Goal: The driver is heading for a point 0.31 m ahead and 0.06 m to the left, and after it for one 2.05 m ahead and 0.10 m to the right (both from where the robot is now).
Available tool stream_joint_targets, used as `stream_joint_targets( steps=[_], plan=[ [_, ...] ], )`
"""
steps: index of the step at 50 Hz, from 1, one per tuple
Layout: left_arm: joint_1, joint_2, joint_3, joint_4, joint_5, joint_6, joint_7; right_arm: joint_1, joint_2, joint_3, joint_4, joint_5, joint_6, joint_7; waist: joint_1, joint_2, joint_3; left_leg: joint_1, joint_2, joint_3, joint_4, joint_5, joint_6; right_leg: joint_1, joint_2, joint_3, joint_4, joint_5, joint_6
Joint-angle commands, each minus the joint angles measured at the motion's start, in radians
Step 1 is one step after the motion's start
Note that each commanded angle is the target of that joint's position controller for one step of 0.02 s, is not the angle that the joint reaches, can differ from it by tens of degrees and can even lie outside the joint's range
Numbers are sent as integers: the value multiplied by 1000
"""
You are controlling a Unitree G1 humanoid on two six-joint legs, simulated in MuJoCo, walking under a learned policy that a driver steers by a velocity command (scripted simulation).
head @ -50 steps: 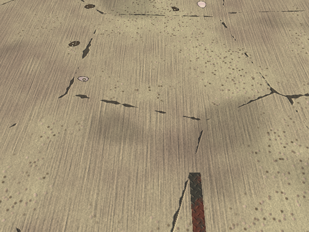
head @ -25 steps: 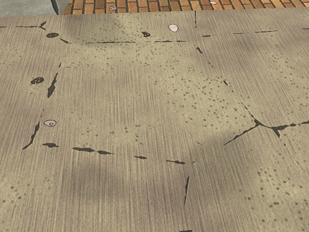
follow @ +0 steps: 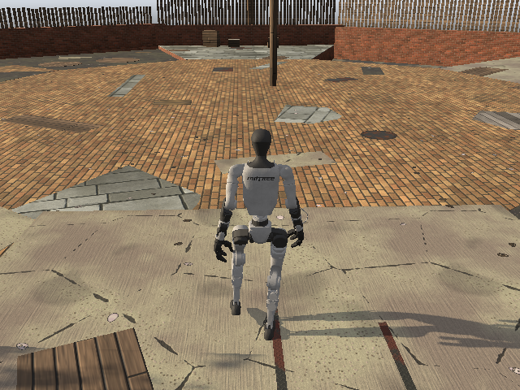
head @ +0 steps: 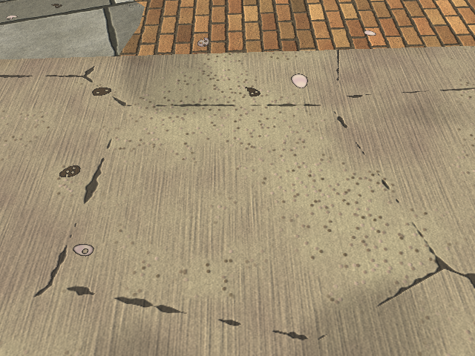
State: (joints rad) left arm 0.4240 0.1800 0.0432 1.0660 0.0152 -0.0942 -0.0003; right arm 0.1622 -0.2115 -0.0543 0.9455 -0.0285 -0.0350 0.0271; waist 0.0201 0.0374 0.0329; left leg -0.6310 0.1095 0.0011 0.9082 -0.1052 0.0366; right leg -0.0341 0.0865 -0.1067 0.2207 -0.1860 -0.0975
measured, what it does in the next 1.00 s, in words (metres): walks ahead: left foot, then right foot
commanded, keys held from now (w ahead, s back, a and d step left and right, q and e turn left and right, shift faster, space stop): w+q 0.24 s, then w+e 0.76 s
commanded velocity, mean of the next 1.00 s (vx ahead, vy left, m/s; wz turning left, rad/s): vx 0.50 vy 0.00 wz -0.14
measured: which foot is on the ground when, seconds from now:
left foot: up 0.00-0.22, down 0.24-0.82, up 0.84-1.00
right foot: down 0.00-0.24, up 0.26-0.80, down 0.82-1.00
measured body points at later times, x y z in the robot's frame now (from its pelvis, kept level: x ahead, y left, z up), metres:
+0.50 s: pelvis +0.27 +0.07 +0.00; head +0.29 +0.09 +0.45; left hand +0.30 +0.32 -0.15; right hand +0.31 -0.18 -0.14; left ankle +0.25 +0.11 -0.75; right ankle +0.33 -0.08 -0.66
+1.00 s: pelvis +0.54 +0.04 -0.01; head +0.56 +0.04 +0.44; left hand +0.62 +0.31 -0.15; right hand +0.61 -0.22 -0.13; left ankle +0.56 +0.20 -0.66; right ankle +0.53 +0.01 -0.75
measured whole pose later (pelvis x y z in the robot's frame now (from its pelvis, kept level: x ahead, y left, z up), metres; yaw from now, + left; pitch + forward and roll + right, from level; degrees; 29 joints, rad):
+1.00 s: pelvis +0.54 +0.04 -0.01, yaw -11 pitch +0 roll +0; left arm 0.30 0.25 0.08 0.97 0.00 -0.04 0.00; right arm 0.18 -0.22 -0.04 0.85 -0.04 -0.07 0.00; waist 0.01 0.01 0.04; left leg -0.54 0.10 -0.03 1.16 -0.31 -0.01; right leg -0.19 0.15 -0.02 0.38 -0.20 -0.16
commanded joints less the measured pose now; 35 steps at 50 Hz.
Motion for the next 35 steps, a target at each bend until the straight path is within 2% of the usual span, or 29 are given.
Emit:
stream_joint_targets(
  steps=[1,5,8,10,11,12,13,14,15,16,17,18,19,20,23,26,30,33,35],
  plan=[
    [26,111,13,-41,2,-20,6,-72,-19,6,-63,11,-4,6,-1,-91,72,-20,-22,21,-121,100,1,-46,-270,108,-132,263,-80],
    [84,107,10,-18,7,-21,20,-169,-19,13,-102,7,-9,8,27,-92,91,-24,-49,60,-240,111,35,73,-303,39,-107,367,-69],
    [85,125,13,-10,12,-15,32,-186,-26,10,-123,2,-15,10,16,-96,88,13,-79,100,-302,16,77,159,-330,-7,-18,565,-58],
    [61,153,20,-14,13,-9,40,-115,-44,-2,-109,-2,-18,3,-23,-122,32,133,-143,149,-320,-81,118,186,-336,-45,139,883,-44],
    [51,167,24,-18,14,-1,40,-22,-61,-14,-82,-2,-21,0,-60,-127,-22,231,-182,166,-342,-113,143,186,-332,-62,285,973,-38],
    [38,178,26,-29,9,7,39,123,-87,-30,-37,-10,-28,-3,-123,-114,-99,419,-201,150,-411,-76,175,110,-316,-87,489,911,-18],
    [40,142,13,-55,-1,5,31,286,-158,-54,2,-32,-33,-13,-184,-35,-200,696,-26,-85,-451,-135,238,-126,-290,-90,770,595,2],
    [132,38,-7,-80,-25,3,5,323,-238,-71,12,-27,-29,-18,-118,200,-284,964,293,-632,-561,-101,395,-532,-65,-72,1147,-343,46],
    [6,134,18,-93,-8,2,8,288,-220,-69,8,11,-17,-17,-135,11,-251,905,264,-635,-615,-103,358,-617,-93,116,1203,-294,29],
    [-74,129,18,-126,-20,-8,4,189,-185,-57,-2,15,-20,-20,-98,-2,-119,769,243,-461,-638,-36,313,-650,-138,130,1160,-191,19],
    [-84,121,17,-117,-22,-11,4,142,-125,-41,-5,9,-29,-19,-67,-63,-56,644,205,-355,-672,74,267,-595,-162,139,1093,-137,16],
    [-72,106,19,-103,-7,3,3,116,-91,-30,0,10,-39,-22,-33,-65,-25,561,162,-261,-696,123,220,-538,-180,149,1034,-114,20],
    [-30,81,15,-88,7,24,-3,104,-58,-18,7,14,-48,-27,-3,-35,-15,501,128,-183,-722,137,185,-481,-190,154,988,-99,29],
    [-18,70,16,-80,12,40,-9,124,-49,-13,18,14,-59,-30,4,-18,-8,477,114,-144,-737,160,168,-457,-187,153,966,-91,33],
    [-68,65,22,-95,10,65,-23,182,-87,-17,41,15,-76,-34,9,0,23,492,85,-38,-761,254,117,-533,-184,144,912,-7,41],
    [-184,70,21,-135,3,69,-28,221,-84,-11,47,15,-78,-35,-16,18,56,527,62,38,-782,304,69,-621,-179,126,808,109,47],
    [-305,54,8,-178,1,63,-33,259,-75,-1,57,14,-81,-45,-40,20,75,594,59,116,-775,413,48,-632,-158,64,606,207,45],
    [-387,44,-3,-215,6,62,-35,311,-79,3,78,13,-76,-60,-61,21,88,686,86,154,-751,525,47,-624,-135,-4,480,200,23],
    [-390,51,-2,-227,8,60,-35,319,-94,3,85,11,-71,-70,-49,28,73,743,104,187,-684,716,43,-574,-96,-44,426,141,-6]
  ],
)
